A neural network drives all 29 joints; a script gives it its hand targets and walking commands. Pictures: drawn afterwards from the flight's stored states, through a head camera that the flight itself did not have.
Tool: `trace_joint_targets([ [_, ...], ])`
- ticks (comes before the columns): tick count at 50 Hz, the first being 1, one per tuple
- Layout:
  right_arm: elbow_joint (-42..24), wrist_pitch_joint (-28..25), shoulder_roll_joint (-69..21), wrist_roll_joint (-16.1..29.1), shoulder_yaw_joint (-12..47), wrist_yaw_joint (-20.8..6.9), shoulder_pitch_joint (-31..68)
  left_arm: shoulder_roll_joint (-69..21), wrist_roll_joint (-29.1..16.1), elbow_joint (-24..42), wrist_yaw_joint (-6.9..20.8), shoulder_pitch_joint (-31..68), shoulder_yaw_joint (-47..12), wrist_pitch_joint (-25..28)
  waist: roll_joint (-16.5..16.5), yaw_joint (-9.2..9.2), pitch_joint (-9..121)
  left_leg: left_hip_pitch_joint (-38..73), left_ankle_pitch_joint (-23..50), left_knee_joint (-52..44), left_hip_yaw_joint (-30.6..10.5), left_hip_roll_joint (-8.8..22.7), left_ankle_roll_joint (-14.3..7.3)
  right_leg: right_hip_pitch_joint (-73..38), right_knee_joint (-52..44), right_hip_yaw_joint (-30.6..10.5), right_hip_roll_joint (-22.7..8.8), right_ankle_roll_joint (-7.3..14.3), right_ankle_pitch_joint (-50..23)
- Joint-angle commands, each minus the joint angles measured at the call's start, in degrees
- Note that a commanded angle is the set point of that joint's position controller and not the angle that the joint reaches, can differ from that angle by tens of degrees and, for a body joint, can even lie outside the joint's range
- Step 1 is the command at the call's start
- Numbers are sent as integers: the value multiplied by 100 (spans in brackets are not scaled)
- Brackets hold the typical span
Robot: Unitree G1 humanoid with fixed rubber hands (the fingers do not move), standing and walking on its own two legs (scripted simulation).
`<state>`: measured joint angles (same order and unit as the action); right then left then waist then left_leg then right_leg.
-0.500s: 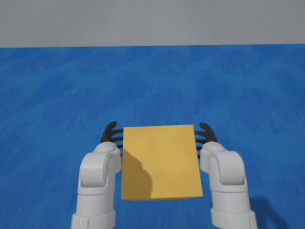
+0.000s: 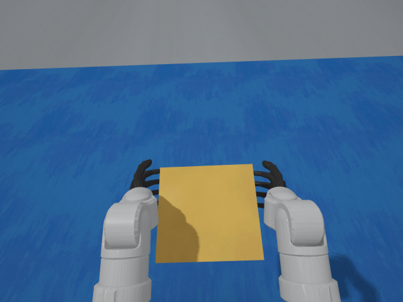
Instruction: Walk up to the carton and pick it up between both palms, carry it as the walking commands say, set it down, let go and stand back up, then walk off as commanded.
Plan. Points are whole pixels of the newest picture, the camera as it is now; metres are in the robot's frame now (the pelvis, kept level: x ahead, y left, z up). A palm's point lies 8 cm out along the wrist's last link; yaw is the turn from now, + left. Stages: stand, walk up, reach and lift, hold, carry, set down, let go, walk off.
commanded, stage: carry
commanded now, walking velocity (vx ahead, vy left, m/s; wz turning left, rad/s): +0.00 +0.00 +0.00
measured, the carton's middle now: (208, 220) +0.30 +0.00 +0.01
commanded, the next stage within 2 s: none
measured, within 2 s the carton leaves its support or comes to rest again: neither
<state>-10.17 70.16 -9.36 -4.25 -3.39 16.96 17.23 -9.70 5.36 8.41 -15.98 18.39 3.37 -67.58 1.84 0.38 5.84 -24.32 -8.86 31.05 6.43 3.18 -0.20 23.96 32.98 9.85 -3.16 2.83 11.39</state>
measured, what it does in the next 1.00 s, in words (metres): stands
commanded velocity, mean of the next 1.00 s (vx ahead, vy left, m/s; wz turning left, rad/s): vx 0.00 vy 0.00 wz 0.00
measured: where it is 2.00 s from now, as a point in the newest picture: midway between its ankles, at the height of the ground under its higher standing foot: outside the picture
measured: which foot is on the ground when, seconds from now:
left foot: down 0.00-1.00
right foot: down 0.00-1.00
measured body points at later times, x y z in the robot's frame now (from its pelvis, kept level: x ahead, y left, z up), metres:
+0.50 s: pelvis +0.01 +0.00 +0.00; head +0.00 -0.01 +0.45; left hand +0.32 +0.13 +0.10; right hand +0.31 -0.13 +0.09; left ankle +0.08 +0.12 -0.73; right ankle +0.07 -0.09 -0.73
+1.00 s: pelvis +0.02 +0.00 +0.00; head +0.00 -0.01 +0.45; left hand +0.32 +0.13 +0.10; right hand +0.31 -0.13 +0.09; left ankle +0.08 +0.12 -0.73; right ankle +0.07 -0.09 -0.73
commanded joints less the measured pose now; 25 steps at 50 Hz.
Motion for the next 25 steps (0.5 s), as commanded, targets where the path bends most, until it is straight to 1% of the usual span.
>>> trace_joint_targets([
  [1,-1066,-398,-6155,1854,2942,-1392,3021,-6029,-1808,812,1355,2464,-2616,200,-367,-36,1945,782,-379,-429,-511,455,83,-710,-1023,-946,-846,-242,643],
  [2,-1008,-388,-6163,1857,2948,-1405,3011,-6002,-1772,768,1358,2426,-2579,200,-396,-38,1922,766,-455,-419,-481,438,90,-679,-1042,-959,-858,-240,738],
  [3,-1166,-410,-6183,1905,2978,-1407,3160,-6075,-1792,778,1357,2431,-2596,201,-392,-35,1916,819,-388,-431,-508,464,77,-662,-1018,-929,-823,-249,684],
  [5,-1083,-406,-6175,1867,2949,-1407,3064,-6086,-1799,747,1367,2394,-2592,201,-395,-39,1957,788,-302,-424,-495,468,81,-747,-983,-910,-833,-249,532],
  [9,-1036,-428,-6180,1838,2920,-1417,3004,-6105,-1803,788,1371,2416,-2640,221,-207,-45,2034,894,-38,-416,-520,527,62,-822,-835,-825,-788,-254,162],
  [11,-1052,-429,-6178,1841,2930,-1418,3024,-6108,-1806,772,1379,2401,-2642,217,-309,-48,2009,829,-82,-419,-496,519,72,-853,-861,-835,-793,-245,223],
  [14,-1103,-442,-6182,1863,2959,-1421,3021,-6094,-1822,841,1386,2385,-2637,227,-319,-43,2001,876,-56,-422,-521,542,59,-848,-868,-831,-766,-223,222],
  [18,-1100,-458,-6168,1832,2925,-1403,2956,-6088,-1852,865,1390,2384,-2660,231,-278,-50,2102,919,157,-424,-557,573,36,-974,-751,-760,-720,-239,-38],
  [20,-1100,-472,-6152,1816,2917,-1405,2923,-6114,-1856,863,1395,2365,-2697,238,-207,-57,2097,960,332,-412,-563,593,26,-964,-712,-737,-689,-241,-177],
  [23,-1086,-476,-6133,1819,2938,-1415,2872,-6076,-1847,868,1405,2314,-2693,244,-256,-56,2071,972,270,-407,-560,590,39,-972,-744,-756,-698,-220,-162],
  [24,-1080,-475,-6139,1810,2922,-1415,2871,-6110,-1854,856,1405,2323,-2713,238,-197,-56,2102,997,250,-413,-542,583,31,-948,-720,-750,-698,-232,-170],
  [25,-1010,-470,-6121,1784,2900,-1415,2806,-6064,-1842,851,1404,2313,-2708,239,-204,-54,2051,999,204,-418,-545,573,35,-919,-746,-757,-694,-230,-135],
])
